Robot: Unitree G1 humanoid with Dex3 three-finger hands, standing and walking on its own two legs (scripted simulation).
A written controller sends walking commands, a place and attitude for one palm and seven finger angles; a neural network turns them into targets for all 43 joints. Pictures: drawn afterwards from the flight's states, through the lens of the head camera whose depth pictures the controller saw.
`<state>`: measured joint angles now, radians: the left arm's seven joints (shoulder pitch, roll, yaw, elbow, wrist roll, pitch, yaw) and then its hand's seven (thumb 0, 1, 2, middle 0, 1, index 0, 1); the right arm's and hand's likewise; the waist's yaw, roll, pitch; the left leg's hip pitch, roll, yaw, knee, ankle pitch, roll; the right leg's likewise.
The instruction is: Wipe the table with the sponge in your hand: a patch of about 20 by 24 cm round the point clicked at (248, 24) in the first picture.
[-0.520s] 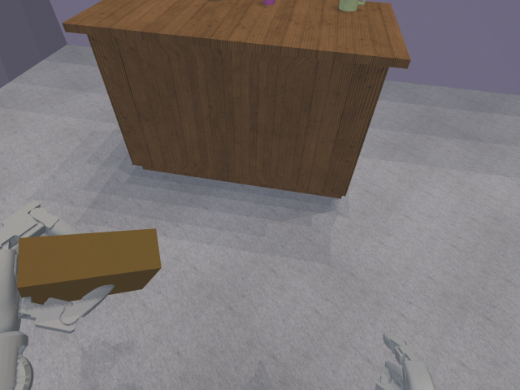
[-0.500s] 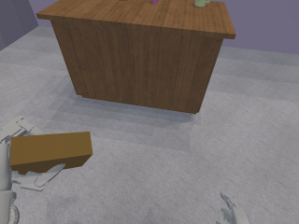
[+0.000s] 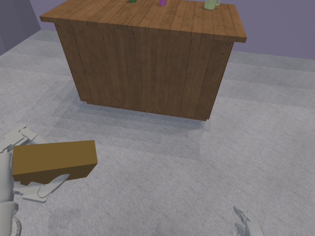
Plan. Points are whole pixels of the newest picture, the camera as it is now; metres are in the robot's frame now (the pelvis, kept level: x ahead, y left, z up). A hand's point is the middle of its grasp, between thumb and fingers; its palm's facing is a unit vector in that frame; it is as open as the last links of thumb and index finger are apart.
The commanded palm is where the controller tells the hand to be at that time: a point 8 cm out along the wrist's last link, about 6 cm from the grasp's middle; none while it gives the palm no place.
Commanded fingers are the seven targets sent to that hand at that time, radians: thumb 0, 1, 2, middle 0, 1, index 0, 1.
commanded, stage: walk to a spot facing it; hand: left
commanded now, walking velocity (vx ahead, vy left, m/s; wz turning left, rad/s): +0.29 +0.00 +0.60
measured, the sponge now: (68, 162) +0.23 +0.20 +0.13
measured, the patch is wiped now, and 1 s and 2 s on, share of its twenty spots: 0.00 0.00 0.00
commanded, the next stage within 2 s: none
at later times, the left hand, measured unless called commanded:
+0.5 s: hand (2, 156) +0.21 +0.30 +0.17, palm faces +0.57 -0.74 -0.36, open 9.1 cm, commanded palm +0.15 +0.33 +0.18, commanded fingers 0.00 0.10 1.30 -1.20 -1.60 -1.20 -1.60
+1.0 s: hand (41, 134) +0.28 +0.27 +0.16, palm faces +0.65 -0.57 -0.50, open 9.1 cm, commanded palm +0.20 +0.29 +0.18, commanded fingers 0.00 0.10 1.30 -1.20 -1.60 -1.20 -1.60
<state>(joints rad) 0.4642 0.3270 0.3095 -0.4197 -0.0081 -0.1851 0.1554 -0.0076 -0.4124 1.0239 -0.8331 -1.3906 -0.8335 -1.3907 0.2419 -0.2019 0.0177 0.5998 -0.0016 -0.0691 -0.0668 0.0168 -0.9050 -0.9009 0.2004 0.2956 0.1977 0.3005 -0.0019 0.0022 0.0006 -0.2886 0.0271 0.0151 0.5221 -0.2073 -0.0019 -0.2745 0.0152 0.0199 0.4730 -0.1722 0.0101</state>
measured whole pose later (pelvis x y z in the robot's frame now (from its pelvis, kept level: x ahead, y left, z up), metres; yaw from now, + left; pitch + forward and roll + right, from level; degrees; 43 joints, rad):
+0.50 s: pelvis +0.05 +0.02 +0.00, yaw +12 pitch -1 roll -3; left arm 0.45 0.35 0.35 -0.50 0.01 -0.19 0.16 -0.01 -0.41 1.03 -0.83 -1.39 -0.84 -1.39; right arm 0.29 -0.13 0.02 0.66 -0.01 -0.10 -0.04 0.02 -0.91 -0.90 0.20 0.30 0.20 0.30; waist -0.02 0.00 0.00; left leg -0.28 0.00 -0.06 0.55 -0.27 0.04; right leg -0.48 -0.03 -0.05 1.07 -0.44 0.05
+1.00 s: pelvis +0.18 -0.03 +0.01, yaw +25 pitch +0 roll +3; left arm 0.50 0.36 0.33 -0.46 -0.01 -0.20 0.13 -0.01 -0.41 1.03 -0.84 -1.39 -0.84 -1.39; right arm 0.19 -0.27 -0.06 0.62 -0.02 -0.02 -0.07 0.02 -0.91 -0.90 0.20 0.30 0.19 0.30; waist -0.01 0.00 0.07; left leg -0.68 0.08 0.07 1.25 -0.27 -0.04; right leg -0.12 -0.08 -0.27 0.47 -0.35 -0.06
